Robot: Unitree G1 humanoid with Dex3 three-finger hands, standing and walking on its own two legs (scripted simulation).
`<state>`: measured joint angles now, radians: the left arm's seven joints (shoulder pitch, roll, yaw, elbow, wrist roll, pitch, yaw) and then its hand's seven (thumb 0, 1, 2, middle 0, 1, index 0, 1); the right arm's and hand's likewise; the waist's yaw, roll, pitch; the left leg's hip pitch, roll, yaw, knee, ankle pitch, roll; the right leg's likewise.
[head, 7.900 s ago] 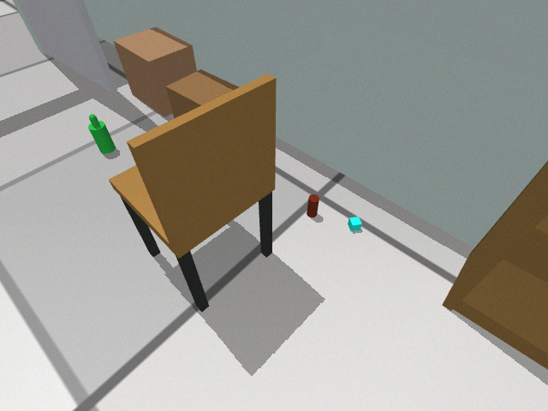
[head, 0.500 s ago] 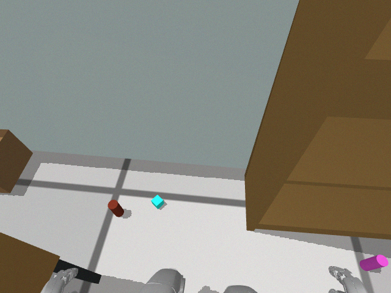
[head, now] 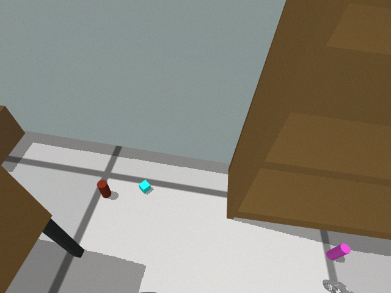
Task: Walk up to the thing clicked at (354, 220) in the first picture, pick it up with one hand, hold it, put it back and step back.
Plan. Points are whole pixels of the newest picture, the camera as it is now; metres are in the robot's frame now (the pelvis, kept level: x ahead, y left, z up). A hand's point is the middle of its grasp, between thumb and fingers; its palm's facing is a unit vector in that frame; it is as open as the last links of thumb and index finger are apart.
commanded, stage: walk up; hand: left
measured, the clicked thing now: (144, 186) +0.72 +0.26 -0.74
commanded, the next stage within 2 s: stand in 1.24 s
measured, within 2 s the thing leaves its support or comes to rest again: neither
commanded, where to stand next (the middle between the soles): +0.36 +0.02 m, yaw +1 degrees
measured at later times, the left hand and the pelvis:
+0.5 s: hand out of the picture +0.06 +0.30 -0.15, palm faces +0.00 -0.91 -0.41, open 7.3 cm; pelvis +0.00 +0.02 +0.00, yaw +1 degrees
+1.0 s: hand (76, 283) +0.16 +0.27 -0.14, palm faces +0.02 -0.94 -0.34, open 7.3 cm; pelvis +0.03 +0.02 +0.00, yaw +1 degrees
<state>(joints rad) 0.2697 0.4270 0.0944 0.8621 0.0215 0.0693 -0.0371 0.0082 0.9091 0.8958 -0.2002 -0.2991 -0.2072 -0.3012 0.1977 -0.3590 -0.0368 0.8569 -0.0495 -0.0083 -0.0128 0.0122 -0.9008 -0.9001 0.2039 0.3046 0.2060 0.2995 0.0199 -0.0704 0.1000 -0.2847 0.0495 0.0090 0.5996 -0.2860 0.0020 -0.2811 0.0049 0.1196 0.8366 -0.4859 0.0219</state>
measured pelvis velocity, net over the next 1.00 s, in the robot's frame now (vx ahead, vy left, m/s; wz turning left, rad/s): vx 0.03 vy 0.02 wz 0.01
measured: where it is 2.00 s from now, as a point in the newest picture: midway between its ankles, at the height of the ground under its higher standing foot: outside the picture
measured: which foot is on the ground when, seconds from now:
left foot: down 0.00-0.06, up 0.08-0.34, down 0.36-1.00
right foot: up 0.00-0.02, down 0.04-0.40, up 0.42-0.66, down 0.68-1.00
